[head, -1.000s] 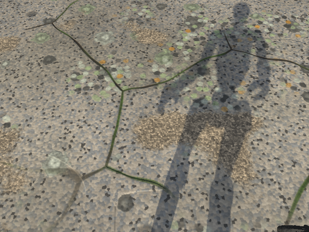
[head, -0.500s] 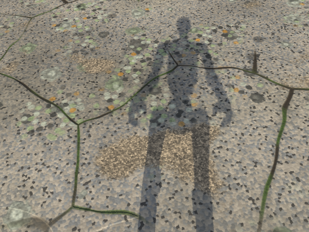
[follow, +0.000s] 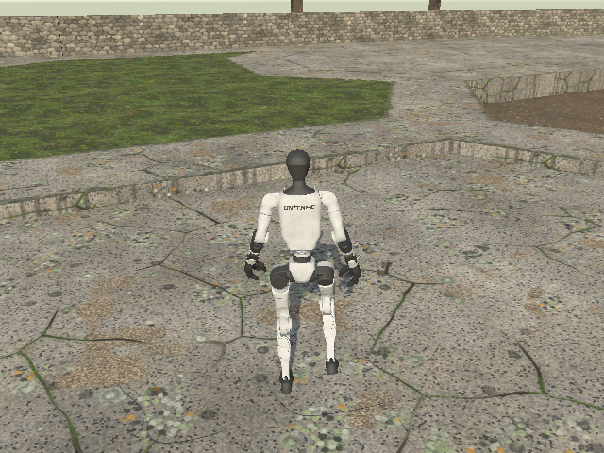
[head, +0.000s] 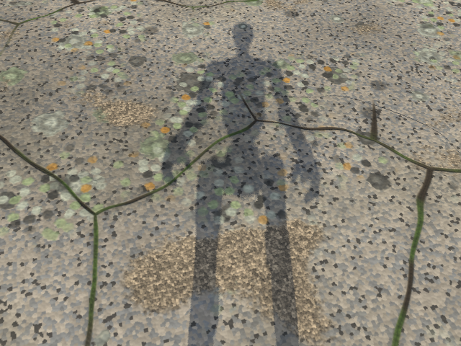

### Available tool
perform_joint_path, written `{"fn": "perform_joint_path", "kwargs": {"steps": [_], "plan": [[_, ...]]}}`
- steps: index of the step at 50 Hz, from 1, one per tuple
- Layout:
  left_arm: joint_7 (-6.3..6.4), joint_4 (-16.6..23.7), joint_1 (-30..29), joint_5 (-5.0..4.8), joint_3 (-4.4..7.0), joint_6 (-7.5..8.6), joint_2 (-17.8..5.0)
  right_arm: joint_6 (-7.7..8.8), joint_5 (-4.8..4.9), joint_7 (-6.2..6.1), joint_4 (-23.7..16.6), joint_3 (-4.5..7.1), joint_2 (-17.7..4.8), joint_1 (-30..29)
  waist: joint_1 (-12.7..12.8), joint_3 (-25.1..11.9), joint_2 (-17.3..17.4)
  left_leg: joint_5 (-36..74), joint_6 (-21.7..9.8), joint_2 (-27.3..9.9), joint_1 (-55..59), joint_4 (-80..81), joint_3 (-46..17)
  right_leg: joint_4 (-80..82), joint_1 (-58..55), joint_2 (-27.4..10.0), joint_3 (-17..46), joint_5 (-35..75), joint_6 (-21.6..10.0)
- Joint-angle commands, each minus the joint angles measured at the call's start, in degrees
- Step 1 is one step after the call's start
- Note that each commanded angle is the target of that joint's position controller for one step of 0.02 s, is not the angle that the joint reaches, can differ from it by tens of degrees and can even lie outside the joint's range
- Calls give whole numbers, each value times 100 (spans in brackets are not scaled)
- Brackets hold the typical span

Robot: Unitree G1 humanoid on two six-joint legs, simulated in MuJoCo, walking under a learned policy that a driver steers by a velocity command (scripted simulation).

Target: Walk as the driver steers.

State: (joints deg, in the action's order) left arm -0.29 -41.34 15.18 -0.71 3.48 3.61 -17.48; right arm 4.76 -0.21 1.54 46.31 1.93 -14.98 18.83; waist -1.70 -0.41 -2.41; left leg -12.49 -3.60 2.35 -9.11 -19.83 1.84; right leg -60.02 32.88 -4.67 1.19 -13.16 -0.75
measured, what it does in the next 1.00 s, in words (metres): walks ahead, turning left: right foot, then left foot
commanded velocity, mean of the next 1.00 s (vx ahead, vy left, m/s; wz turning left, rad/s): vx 0.49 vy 0.00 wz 0.27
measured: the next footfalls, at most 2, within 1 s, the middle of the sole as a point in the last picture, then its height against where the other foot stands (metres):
right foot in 0.30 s outside the picture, level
left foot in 0.84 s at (183, 306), level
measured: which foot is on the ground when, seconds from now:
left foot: down 0.00-0.30, up 0.32-0.82, down 0.84-1.00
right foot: up 0.00-0.28, down 0.30-0.86, up 0.88-1.00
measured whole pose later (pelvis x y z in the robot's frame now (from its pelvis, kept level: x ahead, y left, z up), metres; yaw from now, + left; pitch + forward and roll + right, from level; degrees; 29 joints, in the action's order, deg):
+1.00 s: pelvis +0.56 +0.03 -0.01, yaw +19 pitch +1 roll +0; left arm -0.2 -43.9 10.7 -0.4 2.9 6.3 -17.1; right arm 2.7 0.6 1.8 39.3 4.1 -16.9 13.7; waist -0.6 3.9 -0.7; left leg -9.4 -6.1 5.9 -19.2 -27.6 -0.1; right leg -68.0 25.2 -3.1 2.4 -21.4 0.0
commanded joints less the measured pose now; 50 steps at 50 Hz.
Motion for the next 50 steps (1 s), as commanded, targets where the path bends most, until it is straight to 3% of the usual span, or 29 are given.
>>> {"fn": "perform_joint_path", "kwargs": {"steps": [1, 5, 8, 10, 12, 13, 14, 15, 16, 17, 18, 19, 20, 22, 24, 26, 28, 32, 37, 40, 41, 42, 43, 44, 45, 46, 47, 48, 50], "plan": [[8, 486, -363, 50, 71, 55, -286, 103, 34, -67, -323, 224, -918, -187, 48, 307, 605, 930, -924, -1433, 441, 1281, -1294, 688, 1025, -236, 144, 701, 163], [-82, 682, -1145, 12, -40, 139, -56, 38, 86, -140, -163, 247, -1040, 119, -216, 429, 614, 1403, -766, -1242, 332, 1307, -695, 2154, 538, -40, -87, 1736, 195], [-186, 831, -1632, -34, -58, 184, -61, -25, 128, -157, 2, 265, -1095, 444, -361, 571, 569, 1387, -764, -1424, 614, 1232, -690, 2708, 411, 83, -116, 1936, 112], [-254, 924, -1809, -47, -41, 204, -129, -85, 150, -168, 86, 287, -1126, 529, -317, 614, 594, 1671, -705, -1606, 1017, 1050, -725, 2948, 462, 128, -67, 1691, -30], [-292, 927, -1700, -33, 4, 215, -259, -143, 157, -193, 122, 324, -1203, 506, -146, 473, 665, 2500, -599, -1706, 1370, 688, -706, 3100, 177, 242, -121, 1265, -200], [-280, 869, -1434, -17, 61, 210, -384, -167, 149, -208, 117, 349, -1282, 459, 29, 244, 768, 3463, -541, -1680, 1478, 308, -659, 3101, -281, 398, -243, 1019, -304], [-242, 699, -794, -4, 165, 199, -564, -206, 142, -222, 105, 350, -1303, 363, 416, -192, 790, 4414, -437, -1522, 1413, -492, -489, 3215, -1197, 579, -416, 1010, -469], [-173, 445, 142, 5, 289, 175, -828, -226, 95, -243, 56, 289, -1181, 344, 852, -848, 721, 4273, -253, -1252, 778, -1678, -306, 3115, -2705, 421, -286, 1151, -676], [-118, 329, 942, 137, 405, 146, -1359, -158, -12, -228, -138, 120, -663, 795, 840, -1853, -252, 2136, 53, -645, -1259, -3872, -88, 2875, -5098, -1047, 1715, 868, -1355], [-149, 243, 1104, 71, 358, 142, -1255, -41, 32, -178, -43, -15, -295, 1193, 694, -2516, -1262, -2087, 201, 133, -2622, -5161, -755, 3794, -5916, -1868, 3970, -359, -1834], [-119, 256, 914, 33, 228, 136, -777, 35, 232, -131, -124, 158, -942, 541, 882, -1739, -703, -1957, 138, -203, -3226, -5613, -1090, 4123, -5357, -1670, 3586, -988, -1516], [-94, 267, 467, 14, 174, 132, -664, 70, 319, -118, -307, 200, -1075, 23, 767, -869, -435, -1387, 99, -487, -3385, -5466, -857, 4307, -4431, -1522, 2696, -678, -1311], [-95, 265, 123, 59, 133, 142, -540, 74, 246, -137, -346, 196, -1007, -215, 578, -444, -58, -908, 123, -723, -3183, -5165, -765, 4510, -3610, -1307, 2123, -182, -1210], [-114, 235, -276, 148, 92, 235, -320, -68, 200, -146, -242, 229, -839, 43, 185, -159, -282, -370, 201, -1004, -2536, -4798, -834, 4927, -2659, -978, 1295, 389, -1104], [-119, 110, -374, 132, 112, 338, -298, -220, 211, -171, -165, 208, -615, 204, 48, -6, -250, -203, 307, -1040, -2393, -4678, -825, 5221, -2249, -926, 766, 772, -1147], [-96, -24, -362, 159, 153, 388, -400, -293, 182, -207, -270, 218, -578, -44, 47, 228, -152, 211, 400, -1046, -2715, -4369, -918, 5383, -2153, -911, 332, 1124, -1139], [-49, -134, -277, 178, 172, 384, -458, -269, 155, -192, -360, 225, -561, -308, 114, 319, -82, 864, 441, -999, -2975, -3800, -962, 5415, -2327, -830, -70, 1451, -1084], [32, -260, -143, 135, 195, 324, -622, -181, 130, -34, -582, 148, -383, -1053, 405, 475, 53, 1899, 379, -887, -2768, -2360, -455, 5469, -2576, -711, -767, 1697, -886], [77, -522, 313, 9, 277, 81, -829, -180, 138, 152, -1063, 115, -359, -1795, 646, 665, 117, 1311, 125, -775, -3269, -1615, -124, 5006, -3834, -1121, -997, 2417, -814], [148, -478, 152, -36, 343, -72, -1053, -224, 140, 214, -1183, 245, -605, -1464, 287, 218, -184, 403, -188, -299, -2466, -1588, 348, 3955, -4167, -1154, -1223, 4971, -621], [176, -449, 88, -39, 354, -125, -1108, -246, 149, 200, -1092, 357, -798, -919, -38, -124, -244, 191, -336, -60, -1748, -1581, 470, 3136, -4078, -1083, -1296, 5634, -542], [202, -413, -20, -60, 323, -147, -1067, -260, 162, 132, -880, 536, -1094, -2, -560, -596, -128, 501, -562, 158, -380, -1200, 427, 1902, -3511, -867, -1429, 5405, -357], [208, -300, 141, 81, 198, -85, -762, -333, 173, -3, -731, 714, -1614, 784, -794, -1161, 658, 619, -928, -676, 1385, -1104, -971, 91, -2028, -555, -1437, 3199, -103], [121, 13, 492, 153, -17, 102, -86, -284, 196, -16, -912, 736, -1992, 386, -105, -1682, 1899, -323, -2141, -2022, 3059, -253, -4450, -1990, 473, 862, -670, -1848, 267], [3, 55, 6, -21, 68, 346, -627, -215, 141, 24, -998, 589, -1504, 521, -533, -2093, 1116, -681, -2073, -2152, 3251, 262, -4879, -2301, 1072, 618, 553, -1898, 123], [-51, 227, -456, -203, 88, 450, -742, -154, 97, 24, -965, 512, -1211, 385, -537, -1320, 830, -398, -1789, -1955, 2691, 274, -3968, -2060, 1335, 357, 508, -1468, -10], [-24, 240, -538, -128, 58, 495, -638, -111, 111, 35, -970, 474, -1093, 45, -230, -681, 231, 299, -1566, -1673, 1758, 282, -3240, -1422, 1178, 95, 453, -1036, -44], [22, 190, -568, 37, 101, 474, -692, -93, 104, 17, -1030, 420, -897, -290, -37, -466, 174, 905, -1426, -1469, 1124, 326, -2765, -876, 826, -89, 430, -800, -5], [15, 173, -377, 121, 136, 340, -685, -94, 38, -32, -1170, 388, -854, -544, 221, -284, 355, 1598, -1434, -1266, 373, 562, -2442, -472, 309, -167, 410, -542, 135]]}}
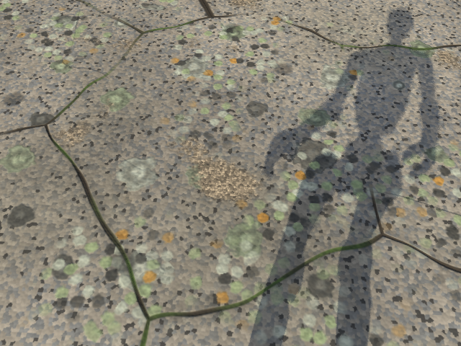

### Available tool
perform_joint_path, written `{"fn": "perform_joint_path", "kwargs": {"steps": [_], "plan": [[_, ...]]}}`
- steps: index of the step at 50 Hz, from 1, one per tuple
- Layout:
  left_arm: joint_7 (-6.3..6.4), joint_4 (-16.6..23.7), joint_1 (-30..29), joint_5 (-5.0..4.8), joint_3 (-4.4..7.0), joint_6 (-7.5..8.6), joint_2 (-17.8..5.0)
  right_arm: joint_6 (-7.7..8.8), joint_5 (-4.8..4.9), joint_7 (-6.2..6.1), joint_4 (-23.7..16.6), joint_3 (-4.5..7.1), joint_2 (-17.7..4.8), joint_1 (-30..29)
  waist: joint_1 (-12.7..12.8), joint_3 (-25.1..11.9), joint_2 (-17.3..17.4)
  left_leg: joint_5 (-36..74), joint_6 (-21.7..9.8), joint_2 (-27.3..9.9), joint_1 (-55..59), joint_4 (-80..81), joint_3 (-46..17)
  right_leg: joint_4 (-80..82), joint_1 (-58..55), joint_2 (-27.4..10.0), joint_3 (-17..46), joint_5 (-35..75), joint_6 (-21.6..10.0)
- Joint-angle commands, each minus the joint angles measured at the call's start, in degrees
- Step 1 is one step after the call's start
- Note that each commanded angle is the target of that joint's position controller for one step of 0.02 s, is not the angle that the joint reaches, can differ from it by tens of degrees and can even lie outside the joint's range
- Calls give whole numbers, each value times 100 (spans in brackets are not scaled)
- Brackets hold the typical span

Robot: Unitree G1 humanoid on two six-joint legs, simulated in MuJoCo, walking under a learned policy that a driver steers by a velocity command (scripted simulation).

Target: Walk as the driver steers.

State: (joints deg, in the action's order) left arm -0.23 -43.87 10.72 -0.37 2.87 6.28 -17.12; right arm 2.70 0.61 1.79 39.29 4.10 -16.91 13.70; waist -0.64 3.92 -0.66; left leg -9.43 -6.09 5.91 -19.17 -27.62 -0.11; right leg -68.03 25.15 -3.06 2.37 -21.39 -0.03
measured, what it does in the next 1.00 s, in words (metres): walks ahead, turning left: right foot, then left foot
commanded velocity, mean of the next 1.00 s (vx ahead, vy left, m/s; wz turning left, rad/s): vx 0.50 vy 0.00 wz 0.46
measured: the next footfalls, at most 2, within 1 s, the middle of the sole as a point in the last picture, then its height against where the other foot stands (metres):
right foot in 0.32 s outside the picture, level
left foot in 0.84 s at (157, 308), level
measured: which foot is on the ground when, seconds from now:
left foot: down 0.00-0.32, up 0.34-0.82, down 0.84-1.00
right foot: up 0.00-0.30, down 0.32-0.84, up 0.86-1.00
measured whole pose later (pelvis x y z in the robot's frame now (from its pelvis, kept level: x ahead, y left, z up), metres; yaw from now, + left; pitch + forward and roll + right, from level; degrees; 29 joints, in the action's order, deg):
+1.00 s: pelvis +0.51 +0.12 +0.00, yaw +27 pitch +1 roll +0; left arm -0.9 -49.2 15.2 -2.1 3.1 3.8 -18.0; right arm 3.4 -0.3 1.6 38.1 3.1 -14.9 11.8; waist 0.8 3.3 -1.8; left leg -10.8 -3.8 1.3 -17.4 -27.2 4.7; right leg -66.9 25.3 -5.2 2.2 -20.5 -0.5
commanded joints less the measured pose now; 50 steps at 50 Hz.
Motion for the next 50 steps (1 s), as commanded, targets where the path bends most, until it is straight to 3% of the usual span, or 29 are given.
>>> {"fn": "perform_joint_path", "kwargs": {"steps": [1, 4, 7, 11, 14, 15, 16, 17, 18, 19, 20, 21, 22, 24, 28, 33, 38, 40, 41, 42, 43, 44, 45, 46, 47, 48, 50], "plan": [[12, 426, 107, 116, 181, 15, -639, 123, -19, -86, -459, 184, -709, -23, 156, -673, 176, 1571, -1214, -1578, 1153, 1403, -2088, 547, 1013, -324, 215, 343, 173], [36, 578, -360, 139, 98, -76, -426, 108, 15, -201, -372, 240, -910, 152, 53, -438, 226, 1692, -1071, -1306, 643, 1485, -1587, 1668, 991, -201, 61, 1154, 433], [-10, 717, -996, 104, 24, -42, -277, 42, 48, -264, -287, 253, -946, 351, -218, -378, 447, 1056, -738, -991, 373, 1363, -1338, 3034, 511, 94, -3, 2368, 471], [-95, 875, -1407, 1, 80, 39, -466, -17, 95, -278, -128, 259, -922, 697, -368, -375, 573, 438, -589, -1192, 754, 993, -1884, 3794, 260, 279, 177, 2543, 356], [-128, 840, -1146, -20, 188, 121, -675, -64, 78, -304, -122, 268, -886, 640, -157, -410, 801, 466, -468, -1375, 1155, 480, -2384, 4023, -60, 295, 247, 1855, 110], [-110, 732, -740, -14, 246, 151, -737, -79, 72, -301, -152, 244, -806, 545, 79, -531, 842, 639, -364, -1259, 1109, 175, -2377, 4238, -595, 320, 143, 1833, -24], [-73, 630, -147, 55, 335, 183, -911, -68, 43, -282, -205, 159, -572, 522, 373, -994, 721, 772, -176, -960, 870, -651, -2138, 4257, -1632, 31, 312, 1800, -255], [-21, 562, 725, 118, 412, 175, -1228, -57, -69, -274, -314, 28, -231, 648, 648, -1844, -47, -398, 66, -533, 98, -2310, -1578, 4187, -3139, -1004, 1372, 1435, -592], [-77, 339, 1047, 149, 496, 93, -1566, -8, 156, -270, -487, -32, -78, 1424, 225, -2280, -2106, -2611, 379, 41, -1936, -3975, -1027, 4887, -4530, -2094, 4191, -155, -1474], [-98, 479, 815, 22, 366, 69, -953, -22, 203, -296, -282, 77, -715, 1285, 378, -1727, -1222, -2271, 472, -440, -2530, -4632, -1179, 5135, -4186, -2036, 4247, -1317, -1326], [-62, 524, 592, 10, 285, 25, -659, -53, 144, -288, -356, 155, -967, 647, 525, -1061, -705, -1726, 511, -611, -2641, -4732, -997, 5169, -3521, -1794, 3250, -983, -1080], [-53, 544, 343, 70, 239, -10, -585, -77, 80, -294, -401, 156, -897, 377, 429, -724, -311, -1333, 547, -802, -2425, -4616, -848, 5237, -2869, -1552, 2527, -140, -968], [-41, 488, 208, 92, 208, -29, -480, -73, 33, -272, -469, 170, -816, 193, 349, -451, -297, -1082, 562, -956, -2330, -4360, -843, 5341, -2421, -1355, 2022, 498, -966], [-14, 409, 145, 106, 182, 2, -395, -119, 112, -209, -494, 151, -587, 275, 196, -376, -576, -862, 562, -1151, -1975, -4073, -719, 5602, -1999, -1117, 1282, 1062, -926], [0, 196, 246, 59, 274, 45, -642, -180, 73, -179, -678, 72, -333, -67, 205, -234, -384, -421, 681, -1276, -2309, -3359, -591, 5903, -2010, -1225, 517, 1924, -1128], [32, 30, 308, 35, 309, -44, -840, -88, 73, -22, -800, -5, -210, -737, 430, -105, -275, 924, 627, -1202, -2044, -1827, -215, 5920, -2213, -1049, -534, 2580, -931], [30, -223, 720, -113, 366, -188, -1065, -73, 78, 128, -1082, -20, -198, -1355, 539, 83, -254, 550, 323, -972, -1695, -919, 157, 5655, -2769, -1290, -923, 3396, -797], [22, -334, 797, -183, 386, -240, -1223, -73, 17, 110, -1079, 68, -347, -1067, 201, -172, -401, -75, 64, -605, -913, -702, 340, 5034, -2922, -1373, -965, 5174, -783], [28, -374, 718, -203, 370, -277, -1262, -83, 0, 82, -914, 193, -568, -417, -260, -526, -384, 4, -99, -413, 7, -389, 436, 4222, -2820, -1270, -1094, 5795, -697], [43, -398, 708, -185, 287, -281, -1115, -98, 5, 7, -628, 351, -865, 505, -746, -993, -276, 455, -253, -363, 1518, -162, 370, 3089, -2097, -1053, -1241, 5501, -539], [13, -226, 857, -8, 93, -233, -598, -133, -77, -116, -459, 474, -1409, 1333, -891, -1817, 653, 495, -717, -1732, 3623, -303, -1427, 1019, -241, -579, -1271, 2864, -265], [-56, -233, 1353, -40, -63, -118, -226, -73, -91, -115, -534, 408, -1557, 1235, -472, -2762, 1417, -126, -1481, -2990, 4331, 449, -3998, -533, 985, 345, -218, -1383, -109], [-93, -205, 676, -257, 134, -66, -900, 1, -90, -66, -536, 273, -1040, 1111, -781, -2337, 646, -318, -1195, -2840, 3837, 745, -3606, -918, 1424, 140, 426, -1211, -144], [-105, -13, 280, -343, 157, -42, -919, 51, -81, -53, -444, 213, -913, 808, -626, -1391, 673, 77, -962, -2632, 2998, 878, -2575, -728, 1685, -85, 294, -722, -177], [-64, -41, 200, -239, 139, -46, -793, 91, -59, -47, -375, 165, -734, 457, -370, -997, 430, 363, -765, -2348, 2299, 1010, -1975, -329, 1539, -333, 237, -229, -155], [-46, -103, 301, -153, 172, -102, -775, 138, -74, -35, -372, 115, -542, 185, -169, -726, 561, 632, -661, -2146, 1763, 1218, -1489, -65, 1290, -472, 246, 144, -96], [-36, -286, 710, -171, 165, -278, -579, 267, -123, -43, -317, 100, -391, -60, 92, -664, 645, 737, -621, -2010, 1203, 1663, -980, 28, 777, -565, 281, 661, 11]]}}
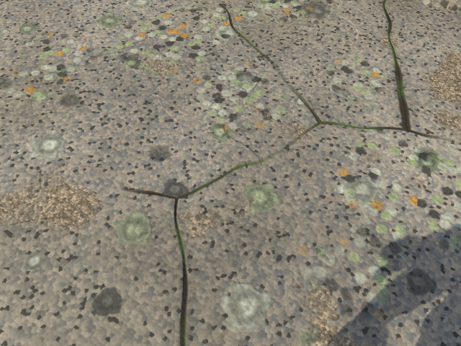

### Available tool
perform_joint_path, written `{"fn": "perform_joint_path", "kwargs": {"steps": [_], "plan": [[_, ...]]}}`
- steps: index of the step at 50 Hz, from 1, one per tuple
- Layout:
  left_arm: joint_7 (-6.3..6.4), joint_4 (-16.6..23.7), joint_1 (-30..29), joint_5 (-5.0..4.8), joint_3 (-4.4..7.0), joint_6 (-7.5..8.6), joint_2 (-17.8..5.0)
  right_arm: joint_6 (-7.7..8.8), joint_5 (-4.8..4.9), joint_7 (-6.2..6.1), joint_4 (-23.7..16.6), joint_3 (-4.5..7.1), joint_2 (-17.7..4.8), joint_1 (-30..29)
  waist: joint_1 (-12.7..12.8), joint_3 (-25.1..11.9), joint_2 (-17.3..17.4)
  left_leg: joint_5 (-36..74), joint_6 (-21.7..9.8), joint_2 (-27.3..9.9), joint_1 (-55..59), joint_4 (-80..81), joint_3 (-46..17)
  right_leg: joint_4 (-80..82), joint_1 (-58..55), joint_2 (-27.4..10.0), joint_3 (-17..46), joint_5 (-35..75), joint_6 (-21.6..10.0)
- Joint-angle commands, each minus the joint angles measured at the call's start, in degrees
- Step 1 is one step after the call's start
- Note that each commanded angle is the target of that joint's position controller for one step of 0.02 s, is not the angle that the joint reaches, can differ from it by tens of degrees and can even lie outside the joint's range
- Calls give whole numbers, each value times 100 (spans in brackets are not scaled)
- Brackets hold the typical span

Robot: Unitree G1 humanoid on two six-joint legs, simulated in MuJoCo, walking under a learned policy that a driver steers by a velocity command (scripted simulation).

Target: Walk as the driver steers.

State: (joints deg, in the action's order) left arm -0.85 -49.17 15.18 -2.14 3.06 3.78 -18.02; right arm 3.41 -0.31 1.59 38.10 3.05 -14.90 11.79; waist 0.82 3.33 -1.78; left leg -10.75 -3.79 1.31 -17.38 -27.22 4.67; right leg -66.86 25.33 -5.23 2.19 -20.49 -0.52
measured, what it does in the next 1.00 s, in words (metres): walks ahead, turning right: right foot, then left foot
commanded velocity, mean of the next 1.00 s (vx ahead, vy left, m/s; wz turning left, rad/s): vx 0.50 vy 0.00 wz -0.50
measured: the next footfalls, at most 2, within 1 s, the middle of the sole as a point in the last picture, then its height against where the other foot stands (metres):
right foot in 0.40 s outside the picture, level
left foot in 0.86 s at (257, 264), level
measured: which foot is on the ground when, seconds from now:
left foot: down 0.00-0.40, up 0.42-0.84, down 0.86-1.00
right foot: up 0.00-0.38, down 0.40-0.86, up 0.88-1.00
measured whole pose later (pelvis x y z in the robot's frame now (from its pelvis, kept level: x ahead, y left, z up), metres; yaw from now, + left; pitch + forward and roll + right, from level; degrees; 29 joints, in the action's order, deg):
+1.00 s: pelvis +0.57 -0.12 +0.00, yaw -34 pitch +1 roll +1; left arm 0.4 -40.6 17.9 -1.5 3.9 1.1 -17.9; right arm 5.8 -0.6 0.5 41.2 3.2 -15.0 10.2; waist 0.3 1.1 -2.6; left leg -10.6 -1.0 1.3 -18.5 -27.7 1.9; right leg -68.7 25.6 0.6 4.8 -22.1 -0.8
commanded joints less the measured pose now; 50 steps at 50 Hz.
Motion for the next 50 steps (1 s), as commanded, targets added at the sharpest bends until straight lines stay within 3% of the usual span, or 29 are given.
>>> {"fn": "perform_joint_path", "kwargs": {"steps": [1, 3, 6, 10, 14, 17, 18, 19, 20, 21, 22, 23, 24, 25, 26, 29, 31, 34, 36, 39, 41, 42, 43, 44, 45, 46, 47, 48, 50], "plan": [[39, 215, 308, 5, 138, -96, -385, 259, -38, -33, -128, 212, -590, 96, 9, -523, 672, 1052, -860, -1543, 896, 1757, -1226, -17, 769, -346, 314, 700, 110], [68, 278, 86, 14, 139, -165, -300, 322, -89, -76, 14, 238, -631, 109, 9, -271, 569, 1316, -806, -1497, 825, 1930, -780, 286, 1090, -320, 419, 1116, 190], [34, 400, -289, 54, 130, -133, -220, 324, -108, -157, 183, 249, -662, 223, -89, -93, 512, 1499, -681, -1395, 1071, 2012, -235, 1199, 1432, -224, 473, 1988, 229], [-111, 642, -990, 103, 30, -87, -30, 270, -44, -228, 369, 296, -846, 413, -368, 161, 377, 1598, -553, -1458, 1366, 2115, 275, 2429, 1364, -120, 14, 2677, 116], [-267, 997, -1518, 103, -5, -76, -21, 93, 62, -262, 601, 358, -976, 726, -523, 310, 348, 2336, -498, -1727, 2278, 1702, 503, 2989, 1715, -9, -312, 2122, -133], [-336, 1127, -1248, 84, 102, -109, -233, -57, 109, -333, 593, 413, -1200, 589, -206, -119, 647, 4903, -316, -1755, 2605, 728, 714, 3038, 951, 461, -800, 1268, -455], [-325, 1065, -796, 70, 196, -130, -402, -109, 121, -360, 571, 425, -1270, 518, 72, -413, 743, 5660, -239, -1712, 2565, 26, 763, 3000, 347, 689, -930, 999, -599], [-273, 907, -10, 58, 350, -142, -676, -139, 151, -378, 549, 417, -1303, 397, 539, -829, 685, 5640, -85, -1553, 2165, -1062, 859, 3301, -802, 903, -926, 1175, -804], [-158, 719, 892, 63, 541, -197, -1090, -90, 109, -398, 489, 359, -1199, 398, 970, -1322, 277, 4160, 173, -1292, 970, -2664, 857, 3597, -2498, 612, -151, 1373, -1087], [-87, 729, 849, 27, 636, -182, -1694, 68, -126, -282, 216, 78, -252, 1032, 233, -1727, -1325, -1777, 607, -59, -1769, -4822, 439, 3871, -4525, -943, 3017, 893, -2209], [-109, 895, 1006, 83, 518, -95, -1333, 326, 78, -185, 147, 72, -586, 578, 597, -2603, -678, -2418, 525, 221, -2552, -5570, -985, 4803, -5095, -1400, 4724, 122, -2590], [-110, 876, 807, 125, 435, -31, -999, 462, 305, -125, -26, 151, -891, -60, 722, -1787, -362, -1875, 363, -136, -3024, -5416, -1139, 5004, -4607, -1245, 3869, 348, -2215], [-105, 922, 434, 85, 383, 8, -810, 531, 264, -145, -70, 123, -858, -192, 462, -1195, 56, -1358, 277, -405, -2897, -4850, -1093, 4997, -3735, -984, 3128, 818, -1974], [-97, 996, 38, 77, 321, 15, -611, 534, 97, -189, -7, 154, -874, -221, 202, -795, 248, -1112, 315, -583, -2545, -4318, -1034, 5035, -2890, -751, 2564, 1492, -1809], [-66, 1103, -175, 148, 263, 21, -466, 478, 14, -197, 21, 200, -934, -117, 5, -674, 154, -923, 365, -694, -2105, -4055, -1058, 5155, -2320, -586, 2204, 2048, -1768], [16, 1168, -223, 145, 288, 30, -593, 285, -53, -194, 0, 173, -739, 8, -191, -518, 69, -665, 630, -716, -1713, -3278, -869, 5365, -1490, -383, 1687, 2839, -1756], [95, 1131, -98, 124, 340, 14, -775, 231, -71, -206, -135, 98, -570, -391, -95, -366, 9, -35, 786, -602, -1641, -2426, -729, 5406, -1110, -158, 1328, 2901, -1618], [162, 1067, 136, 79, 360, -63, -821, 257, -35, -154, -267, 16, -417, -1049, 206, -343, -231, 1261, 840, -289, -1144, -1012, -654, 5261, -856, 178, 1063, 2279, -1272], [172, 997, 370, 66, 366, -106, -835, 289, 46, -105, -349, 32, -496, -1346, 350, -365, -308, 1583, 838, -143, -943, -566, -696, 5162, -965, 85, 1313, 1854, -1185], [196, 954, 500, 44, 358, -152, -761, 360, 87, -43, -391, 122, -736, -1394, 294, -383, -405, 1239, 673, -130, -874, -130, -945, 4685, -1517, -156, 1888, 1437, -1068], [204, 997, 372, 73, 368, -174, -747, 421, 98, -36, -309, 201, -869, -1029, 42, -422, -564, 819, 462, -140, -463, 19, -920, 4293, -1659, -230, 2151, 1553, -950], [195, 1039, 306, 93, 323, -174, -613, 449, 67, -65, -180, 277, -976, -536, -227, -641, -547, 814, 301, -153, 244, 213, -838, 3830, -1567, -21, 2054, 1818, -804], [165, 1128, 289, 146, 204, -153, -296, 479, -42, -107, -102, 360, -1215, 198, -573, -1310, -207, 576, -29, -822, 1528, 99, -1410, 2561, -1115, 294, 1708, 1546, -603], [169, 1274, 994, 44, 85, -105, 84, 419, -151, -128, 35, 486, -1719, 886, -435, -2192, 1329, -594, -922, -2162, 3610, 404, -3741, 569, 756, 1133, 876, -280, -166], [173, 1277, 1111, -18, 97, -86, -279, 369, -4, -79, 109, 433, -1426, 984, -432, -2174, 1924, -2060, -1129, -2595, 3740, 945, -5209, -470, 1780, 863, 813, -1341, -78], [170, 1249, 679, -25, 220, -111, -726, 336, 38, -98, 27, 315, -1004, 676, -544, -1370, 1232, -2428, -889, -2374, 3072, 1090, -4491, -866, 2079, 577, 849, -848, -40], [174, 1325, 267, 37, 241, -146, -777, 282, 9, -120, -8, 257, -853, 402, -519, -878, 807, -1779, -690, -2134, 2379, 1103, -3619, -872, 2001, 380, 606, -431, -13], [159, 1402, 36, 104, 252, -151, -713, 256, -18, -124, 37, 208, -727, 196, -423, -496, 647, -1054, -636, -1890, 1749, 1228, -2980, -609, 1878, 218, 565, -125, 0], [101, 1433, 75, 59, 256, -205, -520, 277, -48, -144, 115, 159, -593, 33, -218, -307, 882, -286, -551, -1587, 1125, 1491, -2137, -243, 1445, -34, 493, 186, 0]]}}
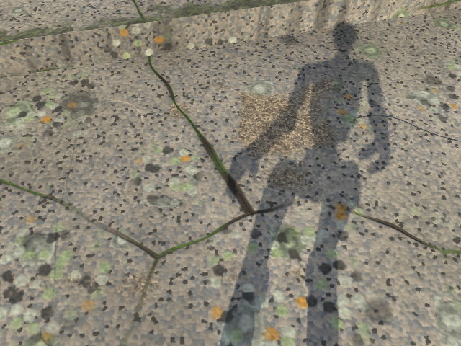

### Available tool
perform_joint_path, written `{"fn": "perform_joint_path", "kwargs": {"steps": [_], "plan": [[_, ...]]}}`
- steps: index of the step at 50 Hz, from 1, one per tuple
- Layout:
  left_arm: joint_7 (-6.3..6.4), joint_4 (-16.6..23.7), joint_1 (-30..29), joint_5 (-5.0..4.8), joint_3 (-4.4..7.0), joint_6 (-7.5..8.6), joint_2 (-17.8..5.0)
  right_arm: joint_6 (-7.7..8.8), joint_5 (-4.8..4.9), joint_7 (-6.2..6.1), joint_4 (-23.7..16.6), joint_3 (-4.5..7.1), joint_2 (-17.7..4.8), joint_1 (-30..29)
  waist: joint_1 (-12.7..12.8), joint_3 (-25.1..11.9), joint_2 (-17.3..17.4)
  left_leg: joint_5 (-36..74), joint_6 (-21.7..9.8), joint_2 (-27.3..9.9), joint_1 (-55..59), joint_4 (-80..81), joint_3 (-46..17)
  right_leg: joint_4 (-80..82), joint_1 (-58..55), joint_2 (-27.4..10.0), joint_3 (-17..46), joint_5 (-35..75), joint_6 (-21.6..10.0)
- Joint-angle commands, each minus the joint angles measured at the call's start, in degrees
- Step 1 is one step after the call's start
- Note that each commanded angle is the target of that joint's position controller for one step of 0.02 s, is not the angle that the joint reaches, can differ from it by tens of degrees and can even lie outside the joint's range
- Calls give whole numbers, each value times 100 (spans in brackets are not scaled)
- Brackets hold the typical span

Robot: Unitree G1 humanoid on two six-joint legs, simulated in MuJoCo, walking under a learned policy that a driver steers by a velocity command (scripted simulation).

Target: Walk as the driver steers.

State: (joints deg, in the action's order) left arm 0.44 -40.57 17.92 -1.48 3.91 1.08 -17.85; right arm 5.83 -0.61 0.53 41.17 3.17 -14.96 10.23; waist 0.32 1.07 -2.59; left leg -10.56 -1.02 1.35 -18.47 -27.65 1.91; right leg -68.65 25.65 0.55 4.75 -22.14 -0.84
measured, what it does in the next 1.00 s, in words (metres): walks ahead, turning right: right foot, then left foot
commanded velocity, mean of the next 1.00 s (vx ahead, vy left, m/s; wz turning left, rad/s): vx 0.50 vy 0.00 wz -0.34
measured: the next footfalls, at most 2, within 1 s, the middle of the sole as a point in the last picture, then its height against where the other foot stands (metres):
right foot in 0.38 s outside the picture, level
left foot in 0.88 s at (261, 278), level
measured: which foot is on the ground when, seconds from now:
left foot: down 0.00-0.38, up 0.40-0.86, down 0.88-1.00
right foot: up 0.00-0.36, down 0.38-0.88, up 0.90-1.00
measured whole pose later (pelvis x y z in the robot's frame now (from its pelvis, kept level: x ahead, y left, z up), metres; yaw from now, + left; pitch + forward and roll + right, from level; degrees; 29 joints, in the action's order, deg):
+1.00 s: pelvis +0.57 -0.12 +0.00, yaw -17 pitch +2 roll +0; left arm -0.1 -42.4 17.5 -0.2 2.5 4.4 -17.1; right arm 4.6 0.8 2.6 41.8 2.7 -17.1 11.0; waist 0.2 1.7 -0.6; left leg -9.1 -4.4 4.5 -22.3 -29.8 -0.4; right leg -65.1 18.5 1.6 3.1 -23.8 -0.9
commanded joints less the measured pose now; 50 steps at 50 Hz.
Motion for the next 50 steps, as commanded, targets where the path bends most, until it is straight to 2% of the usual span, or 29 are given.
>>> {"fn": "perform_joint_path", "kwargs": {"steps": [1, 5, 10, 14, 16, 17, 18, 19, 20, 21, 22, 23, 24, 26, 28, 30, 33, 36, 39, 41, 42, 43, 44, 45, 46, 47, 48, 49, 50], "plan": [[-45, 582, -177, -26, 150, 31, -412, 57, 10, -39, -145, 156, -584, 192, -141, -69, 987, -70, -867, -1555, 1140, 1644, -1581, 53, 1362, -645, 160, 403, 51], [-67, 770, -549, 25, 80, -15, -224, 94, 19, -52, 63, 258, -877, 297, -169, 18, 702, 821, -1048, -1686, 1272, 1896, -837, 875, 1674, -752, 104, 1045, 184], [-234, 922, -1300, 20, 0, 74, -81, -8, 66, -85, 252, 287, -1074, 426, -438, 185, 593, 1339, -816, -1515, 1512, 1877, 175, 2443, 1343, -636, -322, 2295, 104], [-360, 1153, -1755, -2, 10, 72, -132, -128, 178, -79, 425, 348, -1282, 675, -508, 358, 614, 1891, -673, -1723, 2074, 1650, 499, 3113, 1205, -497, -623, 1935, -138], [-379, 1185, -1561, 38, 105, 44, -315, -198, 237, -105, 434, 401, -1455, 638, -273, 140, 770, 3699, -557, -1745, 2321, 991, 729, 3248, 667, -180, -915, 1340, -375], [-368, 1110, -1149, 52, 200, 19, -481, -240, 265, -127, 428, 427, -1539, 614, 2, -141, 838, 4630, -490, -1703, 2335, 295, 852, 3308, 71, 52, -1069, 1106, -525], [-326, 882, -272, 39, 356, -5, -725, -275, 288, -149, 405, 407, -1504, 533, 515, -588, 732, 4883, -339, -1537, 1968, -828, 1038, 3666, -1147, 304, -1149, 1413, -735], [-217, 613, 757, 13, 548, -63, -1121, -254, 170, -173, 334, 311, -1279, 606, 961, -1111, 309, 3503, -100, -1329, 641, -2477, 1039, 3735, -2957, -1, -405, 1550, -1017], [-165, 658, 548, -49, 621, -16, -1848, -123, -107, -79, -35, 13, -397, 1184, 181, -1582, -1389, -2070, 259, -211, -2039, -4600, 665, 4107, -4869, -1599, 2855, 857, -2096], [-196, 840, 785, -11, 480, 83, -1381, 95, 90, 2, -93, 52, -837, 630, 657, -2434, -783, -2380, 205, -46, -2686, -5297, -669, 5044, -5137, -1996, 4358, -210, -2397], [-220, 742, 591, 45, 372, 171, -1056, 201, 312, 41, -268, 138, -1147, 11, 739, -1527, -442, -1771, 85, -321, -3121, -5196, -711, 5197, -4556, -1818, 3529, 133, -2045], [-214, 735, 265, 35, 320, 213, -916, 255, 260, 15, -295, 94, -1054, -71, 479, -1009, -43, -1260, 34, -554, -2902, -4668, -693, 5191, -3696, -1577, 2860, 668, -1839], [-200, 788, -136, 47, 259, 216, -748, 254, 102, -24, -222, 108, -1047, -52, 220, -660, 159, -1000, 86, -716, -2510, -4168, -684, 5223, -2892, -1352, 2316, 1352, -1691], [-154, 901, -488, 145, 198, 227, -628, 133, 16, -18, -178, 153, -1076, 145, -105, -474, -4, -728, 202, -824, -1845, -3701, -705, 5446, -1992, -1119, 1862, 2172, -1661], [-97, 805, -481, 124, 181, 264, -618, 19, -17, -8, -104, 105, -887, 231, -178, -396, 42, -506, 374, -815, -1678, -3246, -529, 5548, -1554, -1049, 1409, 2802, -1680], [-28, 660, -325, 118, 193, 278, -705, -24, -36, -3, -178, 22, -680, -99, -72, -232, 33, 181, 496, -781, -1666, -2493, -433, 5640, -1302, -892, 987, 2979, -1574], [8, 459, -67, 89, 188, 272, -743, -1, 3, 55, -280, -71, -504, -737, 228, -78, -75, 1512, 487, -580, -1248, -1170, -341, 5640, -1111, -629, 570, 2425, -1267], [-22, 239, 214, 76, 186, 301, -808, 22, 128, 131, -352, -71, -583, -1095, 435, 85, -156, 1958, 339, -525, -1249, -613, -338, 5673, -1486, -889, 635, 1896, -1196], [-33, 21, 414, 84, 198, 275, -830, 36, 147, 209, -489, -45, -687, -1316, 489, 252, -149, 1390, 25, -516, -1762, -348, -373, 5445, -2359, -1283, 711, 2228, -1121], [-11, -75, 403, 90, 221, 231, -871, 33, 153, 260, -511, -27, -727, -1191, 386, 230, -192, 850, -185, -447, -1745, -265, -320, 5200, -2790, -1417, 619, 2883, -993], [4, -77, 306, 96, 230, 208, -909, 30, 149, 268, -467, 10, -798, -948, 238, 80, -234, 604, -298, -303, -1386, -229, -200, 4914, -2887, -1369, 473, 3739, -900], [24, -57, 179, 112, 226, 175, -924, 25, 133, 256, -337, 91, -920, -442, -57, -280, -207, 614, -441, -65, -632, -129, 7, 4287, -2875, -1196, 214, 4819, -772], [65, 0, 153, 154, 178, 145, -829, 11, 109, 228, -137, 214, -1147, 325, -408, -840, -54, 884, -625, -35, 558, -181, -78, 3222, -2521, -918, -102, 5240, -588], [90, 206, 529, 246, 64, 189, -542, 0, 60, 202, -110, 335, -1645, 1023, -431, -1650, 785, 953, -1292, -1160, 2543, -238, -1965, 1312, -866, -406, -407, 3610, -216], [36, 188, 895, 274, -53, 302, -204, -26, 165, 255, 25, 359, -1677, 1344, -323, -2051, 1925, -240, -2003, -1970, 3812, 640, -4440, -177, 917, 470, -216, -766, 120], [-34, 248, 411, 124, 1, 414, -618, -44, 250, 238, -12, 240, -1233, 1319, -552, -1731, 1350, -1230, -1786, -1931, 3807, 971, -4561, -630, 1615, 172, 339, -844, 49], [-77, 403, -168, 6, 28, 501, -737, -77, 204, 197, -99, 212, -1110, 975, -574, -987, 932, -1061, -1592, -1762, 3101, 1078, -3850, -529, 1874, -60, 252, -344, 2], [-69, 488, -505, 73, 10, 572, -697, -110, 139, 165, -174, 202, -1086, 733, -489, -578, 483, -523, -1505, -1563, 2407, 1152, -3351, -203, 1814, -237, 144, 0, -24], [-53, 517, -587, 182, 36, 595, -680, -124, 96, 142, -232, 167, -995, 565, -317, -344, 326, 107, -1462, -1386, 1861, 1246, -2991, 227, 1580, -388, 125, 258, 6]]}}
